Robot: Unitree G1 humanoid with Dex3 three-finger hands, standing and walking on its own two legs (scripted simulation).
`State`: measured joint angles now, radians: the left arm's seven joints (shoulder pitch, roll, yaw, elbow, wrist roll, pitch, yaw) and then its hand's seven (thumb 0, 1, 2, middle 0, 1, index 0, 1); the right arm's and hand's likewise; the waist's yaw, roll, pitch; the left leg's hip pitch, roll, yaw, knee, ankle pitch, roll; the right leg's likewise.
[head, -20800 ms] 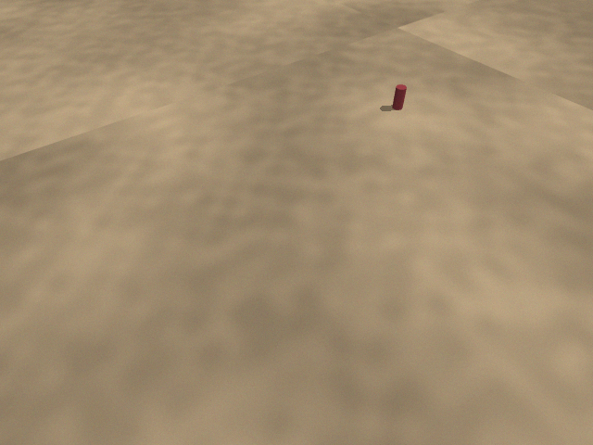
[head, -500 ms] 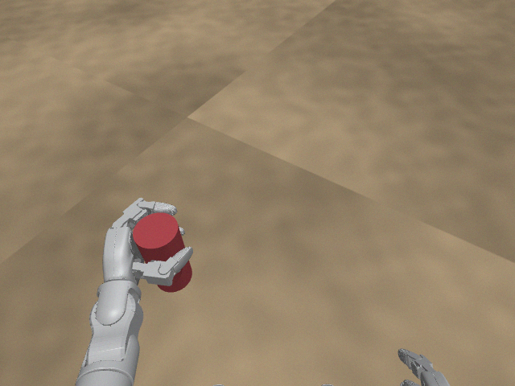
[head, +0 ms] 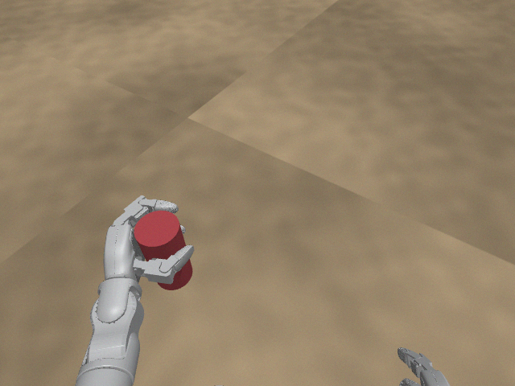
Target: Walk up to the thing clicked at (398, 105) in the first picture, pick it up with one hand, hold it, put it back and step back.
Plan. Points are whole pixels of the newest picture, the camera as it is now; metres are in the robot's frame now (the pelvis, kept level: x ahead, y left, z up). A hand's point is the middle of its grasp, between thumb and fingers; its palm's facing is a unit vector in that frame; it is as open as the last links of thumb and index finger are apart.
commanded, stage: hold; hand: left
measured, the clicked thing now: (166, 252) +0.33 +0.17 +0.02
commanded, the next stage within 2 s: crouch in 0.28 s
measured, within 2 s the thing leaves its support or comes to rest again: neither
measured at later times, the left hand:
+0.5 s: hand (163, 247) +0.33 +0.17 +0.04, palm faces +0.11 -0.99 -0.02, open 9.2 cm
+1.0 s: hand (180, 284) +0.35 +0.19 -0.15, palm faces +0.15 -0.99 -0.03, open 9.2 cm
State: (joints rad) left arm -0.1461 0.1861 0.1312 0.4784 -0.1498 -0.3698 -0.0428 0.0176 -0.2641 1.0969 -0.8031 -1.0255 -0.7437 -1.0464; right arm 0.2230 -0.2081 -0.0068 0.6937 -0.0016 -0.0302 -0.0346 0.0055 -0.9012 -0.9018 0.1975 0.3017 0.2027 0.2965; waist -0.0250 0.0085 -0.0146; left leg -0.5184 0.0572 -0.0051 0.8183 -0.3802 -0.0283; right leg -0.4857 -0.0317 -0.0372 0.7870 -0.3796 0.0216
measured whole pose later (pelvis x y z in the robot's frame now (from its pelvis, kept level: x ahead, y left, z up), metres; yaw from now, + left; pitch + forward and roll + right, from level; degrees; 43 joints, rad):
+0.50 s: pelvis +0.00 +0.00 +0.00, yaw +0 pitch +5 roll -1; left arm -0.13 0.19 0.13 0.48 -0.15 -0.38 -0.04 0.02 -0.26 1.10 -0.80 -1.03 -0.74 -1.05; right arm 0.23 -0.21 -0.01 0.69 0.00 -0.03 -0.03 0.01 -0.90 -0.90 0.20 0.30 0.20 0.30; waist -0.02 0.01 -0.02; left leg -0.53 0.06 -0.01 0.83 -0.38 -0.03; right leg -0.49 -0.03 -0.04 0.80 -0.38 0.02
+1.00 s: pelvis -0.03 +0.00 -0.14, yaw -1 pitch +25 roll -2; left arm -0.37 0.24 0.28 0.89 -0.13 -0.74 -0.07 0.02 -0.26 1.09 -0.79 -1.03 -0.74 -1.06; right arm 0.17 -0.25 -0.03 0.69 -0.07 -0.04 0.04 0.00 -0.89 -0.90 0.20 0.30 0.20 0.30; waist -0.08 -0.01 -0.17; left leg -1.36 0.06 -0.06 1.50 -0.58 -0.04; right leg -1.32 -0.03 -0.04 1.47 -0.59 0.02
